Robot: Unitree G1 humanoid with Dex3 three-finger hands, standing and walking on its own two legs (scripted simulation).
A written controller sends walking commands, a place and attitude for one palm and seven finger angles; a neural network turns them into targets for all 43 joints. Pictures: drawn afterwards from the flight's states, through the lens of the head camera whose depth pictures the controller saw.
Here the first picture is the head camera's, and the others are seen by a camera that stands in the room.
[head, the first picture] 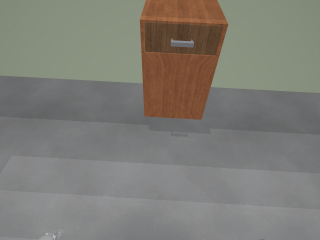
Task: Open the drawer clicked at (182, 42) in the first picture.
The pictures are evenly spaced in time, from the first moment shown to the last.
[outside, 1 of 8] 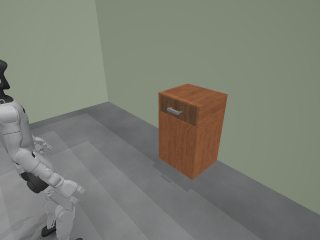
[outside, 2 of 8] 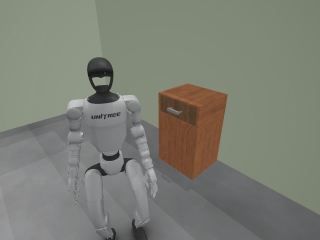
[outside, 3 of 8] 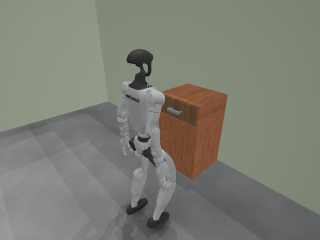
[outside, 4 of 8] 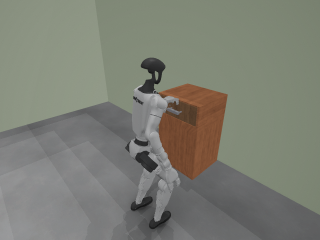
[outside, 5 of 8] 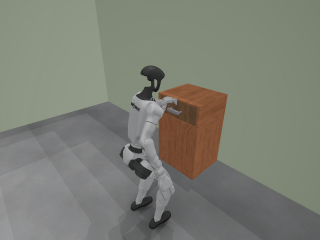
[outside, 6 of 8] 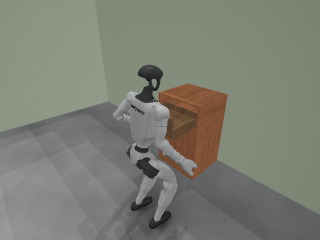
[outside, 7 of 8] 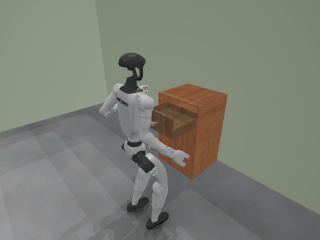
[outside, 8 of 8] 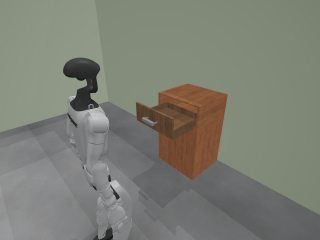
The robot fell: no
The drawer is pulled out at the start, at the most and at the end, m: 0.00 0.30 0.30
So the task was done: yes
